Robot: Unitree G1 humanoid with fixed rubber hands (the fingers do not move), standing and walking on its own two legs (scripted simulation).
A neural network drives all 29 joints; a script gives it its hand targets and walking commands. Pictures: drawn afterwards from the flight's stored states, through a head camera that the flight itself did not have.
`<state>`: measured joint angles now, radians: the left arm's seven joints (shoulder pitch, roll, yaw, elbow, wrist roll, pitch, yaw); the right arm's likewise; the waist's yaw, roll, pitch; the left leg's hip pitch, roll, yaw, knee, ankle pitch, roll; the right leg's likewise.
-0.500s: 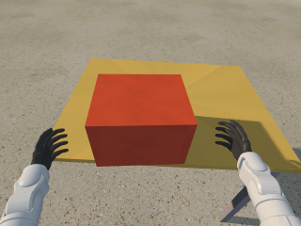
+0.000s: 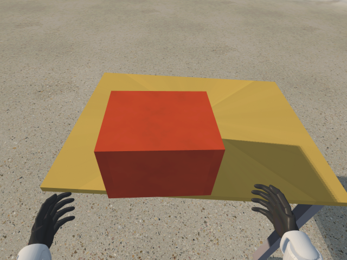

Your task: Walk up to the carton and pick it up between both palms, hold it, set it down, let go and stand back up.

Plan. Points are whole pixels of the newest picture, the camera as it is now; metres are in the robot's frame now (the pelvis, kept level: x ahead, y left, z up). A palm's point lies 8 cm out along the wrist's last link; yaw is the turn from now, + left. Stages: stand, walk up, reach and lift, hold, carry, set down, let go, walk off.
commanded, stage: set down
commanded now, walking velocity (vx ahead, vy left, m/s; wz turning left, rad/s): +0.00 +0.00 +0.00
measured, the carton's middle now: (160, 141) +0.45 +0.06 +0.02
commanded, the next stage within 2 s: let go in 1.26 s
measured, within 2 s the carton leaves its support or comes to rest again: neither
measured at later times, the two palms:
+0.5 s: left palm (52, 257) +0.16 +0.26 -0.03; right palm (280, 248) +0.18 -0.22 -0.02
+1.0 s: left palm out of the picture +0.14 +0.24 -0.07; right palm out of the picture +0.15 -0.22 -0.06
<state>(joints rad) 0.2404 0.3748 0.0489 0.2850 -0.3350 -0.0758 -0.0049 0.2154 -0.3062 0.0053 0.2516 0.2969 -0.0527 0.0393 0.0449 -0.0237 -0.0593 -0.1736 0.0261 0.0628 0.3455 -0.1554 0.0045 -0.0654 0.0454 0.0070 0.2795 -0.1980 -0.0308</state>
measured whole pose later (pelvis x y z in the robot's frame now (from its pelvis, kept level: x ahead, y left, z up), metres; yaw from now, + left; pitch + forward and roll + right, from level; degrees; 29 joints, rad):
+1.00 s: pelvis +0.01 +0.00 +0.00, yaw -2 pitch -1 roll +0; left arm 0.35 0.27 0.01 0.31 -0.12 0.22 0.00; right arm 0.33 -0.16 -0.01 0.48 0.10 -0.02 0.04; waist 0.06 -0.05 -0.04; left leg -0.16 0.02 0.09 0.36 -0.18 0.00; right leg -0.09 0.04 0.03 0.36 -0.25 -0.03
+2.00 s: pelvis +0.02 +0.00 -0.01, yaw +1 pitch +1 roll +0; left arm 0.31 0.21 0.02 0.66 0.07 -0.01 0.01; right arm 0.25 -0.18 -0.05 0.93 -0.07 -0.01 0.03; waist 0.01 -0.02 -0.07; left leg -0.24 0.01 0.05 0.44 -0.22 0.02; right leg -0.13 0.03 -0.01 0.38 -0.28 -0.03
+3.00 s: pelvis +0.03 +0.04 -0.01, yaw +3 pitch -3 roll +0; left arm 0.37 0.09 -0.01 1.24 0.02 0.00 0.06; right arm 0.36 -0.10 0.01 1.22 -0.02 0.00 -0.04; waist -0.01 -0.02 0.01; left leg -0.14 -0.07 0.05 0.44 -0.25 0.08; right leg -0.03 -0.05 -0.01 0.42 -0.33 0.04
